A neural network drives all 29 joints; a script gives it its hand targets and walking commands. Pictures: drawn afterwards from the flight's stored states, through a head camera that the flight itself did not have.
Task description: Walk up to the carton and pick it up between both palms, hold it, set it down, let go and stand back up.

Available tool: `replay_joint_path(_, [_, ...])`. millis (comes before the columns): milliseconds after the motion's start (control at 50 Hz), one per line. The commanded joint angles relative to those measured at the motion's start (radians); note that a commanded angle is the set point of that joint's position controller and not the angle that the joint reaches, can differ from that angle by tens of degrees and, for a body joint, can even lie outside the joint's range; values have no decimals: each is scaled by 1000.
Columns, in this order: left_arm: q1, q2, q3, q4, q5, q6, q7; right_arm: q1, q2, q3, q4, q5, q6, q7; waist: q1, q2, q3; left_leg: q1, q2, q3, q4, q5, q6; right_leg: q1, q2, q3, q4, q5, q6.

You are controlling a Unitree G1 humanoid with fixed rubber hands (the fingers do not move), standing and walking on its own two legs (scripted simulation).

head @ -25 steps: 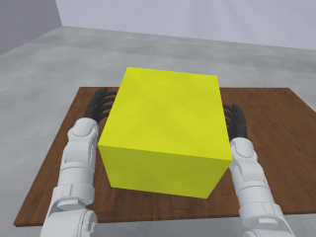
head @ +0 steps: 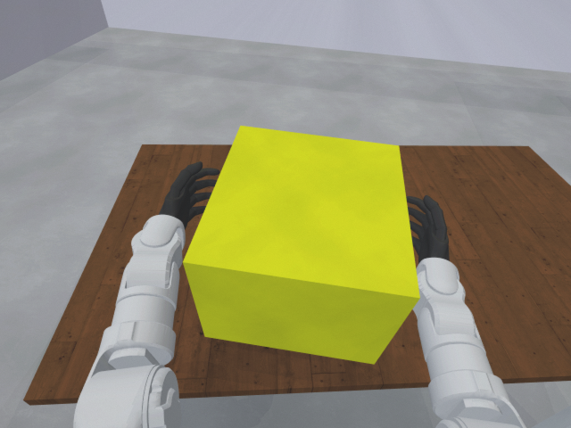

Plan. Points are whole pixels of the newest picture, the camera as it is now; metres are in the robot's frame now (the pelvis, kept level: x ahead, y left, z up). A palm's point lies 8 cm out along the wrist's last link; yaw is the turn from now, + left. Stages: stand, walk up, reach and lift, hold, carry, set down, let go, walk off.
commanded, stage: set down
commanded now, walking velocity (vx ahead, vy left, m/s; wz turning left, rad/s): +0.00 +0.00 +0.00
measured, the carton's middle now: (304, 239) +0.42 -0.01 +0.06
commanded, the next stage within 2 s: none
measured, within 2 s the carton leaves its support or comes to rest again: rests again in 1.82 s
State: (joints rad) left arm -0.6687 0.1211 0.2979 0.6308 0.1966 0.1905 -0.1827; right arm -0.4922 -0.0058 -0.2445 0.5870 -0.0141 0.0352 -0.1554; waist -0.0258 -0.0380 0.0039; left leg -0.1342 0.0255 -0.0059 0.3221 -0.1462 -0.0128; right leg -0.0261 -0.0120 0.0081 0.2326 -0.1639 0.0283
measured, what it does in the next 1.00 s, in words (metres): stands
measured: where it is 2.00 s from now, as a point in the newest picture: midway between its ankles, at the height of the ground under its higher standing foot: outside the picture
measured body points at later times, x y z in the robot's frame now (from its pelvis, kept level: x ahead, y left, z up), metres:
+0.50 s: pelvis +0.00 +0.00 +0.00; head +0.01 +0.02 +0.45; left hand +0.43 +0.18 +0.11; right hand +0.37 -0.19 +0.09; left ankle +0.02 +0.12 -0.75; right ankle -0.02 -0.14 -0.75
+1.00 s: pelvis +0.01 +0.00 +0.00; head +0.04 +0.03 +0.45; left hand +0.44 +0.18 +0.08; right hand +0.37 -0.19 +0.05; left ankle +0.02 +0.12 -0.75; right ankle -0.02 -0.14 -0.75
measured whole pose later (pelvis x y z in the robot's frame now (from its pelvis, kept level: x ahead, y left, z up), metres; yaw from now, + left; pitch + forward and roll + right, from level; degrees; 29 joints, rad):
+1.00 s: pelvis +0.01 +0.00 +0.00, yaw +0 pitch -1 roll -1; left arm -0.81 0.16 0.36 1.00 0.21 -0.01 -0.23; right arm -0.48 0.11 -0.44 0.68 -0.22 -0.11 -0.15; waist -0.03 -0.05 0.08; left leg -0.13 0.02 0.00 0.32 -0.16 -0.01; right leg -0.03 -0.02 0.01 0.23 -0.18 0.04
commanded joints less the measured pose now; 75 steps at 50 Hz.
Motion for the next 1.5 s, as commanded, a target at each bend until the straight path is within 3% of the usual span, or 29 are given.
replay_joint_path(0, [-527, -478, -254, -23, 6, -49, -135, -637, 522, 368, -163, -81, -121, 115, -14, 12, -317, 147, -67, 122, -65, 155, 7, 145, 20, -56, 11, 325, 33])
replay_joint_path(100, [-574, -465, -228, 39, 20, -76, -140, -658, 526, 328, -135, -115, -135, 120, -16, 25, -312, 129, -63, 126, -74, 114, 13, 128, 20, -60, 8, 276, 31])
replay_joint_path(280, [-579, -445, -187, 115, 42, -111, -142, -647, 537, 290, -110, -157, -154, 123, -10, 16, -320, 123, -59, 132, -68, 126, 15, 132, 19, -56, 10, 297, 33])
replay_joint_path(440, [-596, -450, -178, 149, 47, -143, -145, -630, 547, 265, -89, -190, -180, 116, -29, 19, -329, 121, -54, 133, -56, 159, 7, 137, 19, -58, 21, 349, 38])
replay_joint_path(740, [-607, -417, -123, 254, 77, -203, -154, -583, 596, 224, -44, -256, -220, 98, -29, 15, -343, 38, -50, 137, -51, 149, 22, 169, 4, -38, 49, 454, 50])
replay_joint_path(1040, [-643, -396, -68, 367, 100, -270, -155, -555, 627, 147, 64, -332, -262, 84, -33, 26, -309, -25, -39, 134, -56, 138, 28, 148, 1, -37, 64, 457, 52])
replay_joint_path(1340, [-631, -401, -70, 443, 106, -373, -127, -533, 667, 131, 153, -379, -372, 73, -27, 32, -422, -53, -34, 132, -4, 242, 13, 137, 1, -39, 97, 575, 47])
replay_joint_path(1480, [-601, -404, -72, 481, 115, -398, -117, -491, 657, 107, 236, -385, -398, 69, -32, 42, -372, -32, -28, 127, 6, 256, 3, 82, 5, -52, 78, 510, 37])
